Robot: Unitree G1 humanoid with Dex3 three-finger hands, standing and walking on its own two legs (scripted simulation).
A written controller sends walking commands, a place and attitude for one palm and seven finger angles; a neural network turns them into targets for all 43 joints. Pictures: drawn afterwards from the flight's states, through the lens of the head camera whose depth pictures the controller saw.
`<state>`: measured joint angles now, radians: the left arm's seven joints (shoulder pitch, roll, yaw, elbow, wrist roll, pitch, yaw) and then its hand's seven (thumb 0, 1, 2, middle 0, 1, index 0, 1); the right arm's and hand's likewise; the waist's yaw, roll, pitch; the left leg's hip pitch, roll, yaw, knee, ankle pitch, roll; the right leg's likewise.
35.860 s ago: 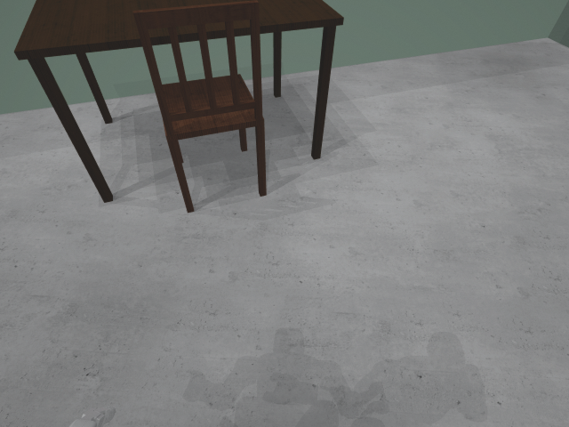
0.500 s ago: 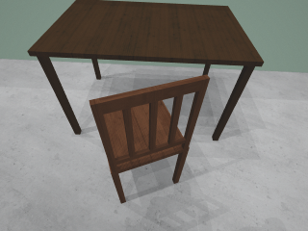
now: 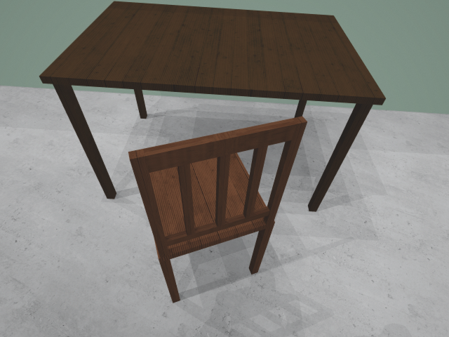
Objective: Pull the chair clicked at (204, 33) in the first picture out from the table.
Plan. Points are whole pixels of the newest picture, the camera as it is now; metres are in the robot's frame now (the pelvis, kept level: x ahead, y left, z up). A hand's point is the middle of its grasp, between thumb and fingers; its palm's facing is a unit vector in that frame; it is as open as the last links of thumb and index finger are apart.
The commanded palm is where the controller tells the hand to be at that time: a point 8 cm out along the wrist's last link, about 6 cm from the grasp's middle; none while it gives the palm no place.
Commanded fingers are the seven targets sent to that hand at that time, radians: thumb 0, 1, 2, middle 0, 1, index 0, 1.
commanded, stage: shuffle to correct the standing spot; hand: left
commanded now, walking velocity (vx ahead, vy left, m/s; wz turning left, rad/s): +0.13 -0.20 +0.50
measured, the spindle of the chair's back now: (221, 193) +0.48 +0.02 -0.09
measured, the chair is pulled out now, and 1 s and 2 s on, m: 0.26 0.26 0.26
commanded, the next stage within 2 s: come to a stop and stand still in 0.94 s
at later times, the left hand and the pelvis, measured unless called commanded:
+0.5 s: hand out of the picture +0.04 +0.08 -0.18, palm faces +0.27 -0.95 -0.18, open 7.3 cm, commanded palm none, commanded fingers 0.00 0.90 0.90 -0.20 -0.30 -0.20 -0.30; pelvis +0.07 -0.08 -0.01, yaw +15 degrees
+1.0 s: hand out of the picture +0.08 +0.05 -0.18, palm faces +0.36 -0.90 -0.27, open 7.4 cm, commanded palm none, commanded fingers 0.00 0.90 0.90 -0.20 -0.30 -0.20 -0.30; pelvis +0.12 -0.17 -0.01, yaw +21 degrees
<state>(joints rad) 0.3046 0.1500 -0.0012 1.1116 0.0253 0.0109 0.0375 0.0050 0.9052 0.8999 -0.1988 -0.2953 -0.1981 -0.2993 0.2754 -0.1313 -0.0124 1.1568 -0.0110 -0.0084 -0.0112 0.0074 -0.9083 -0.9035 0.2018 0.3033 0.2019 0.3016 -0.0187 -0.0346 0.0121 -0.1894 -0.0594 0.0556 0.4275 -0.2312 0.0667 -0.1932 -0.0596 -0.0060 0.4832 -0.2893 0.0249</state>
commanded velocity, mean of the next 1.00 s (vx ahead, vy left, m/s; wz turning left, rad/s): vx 0.01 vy -0.20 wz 0.30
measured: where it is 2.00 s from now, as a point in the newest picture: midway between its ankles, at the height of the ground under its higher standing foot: outside the picture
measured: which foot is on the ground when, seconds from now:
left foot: down 0.00-0.24, up 0.26-0.58, down 0.60-1.00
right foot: down 0.00-0.60, up 0.62-0.98, down 1.00-1.00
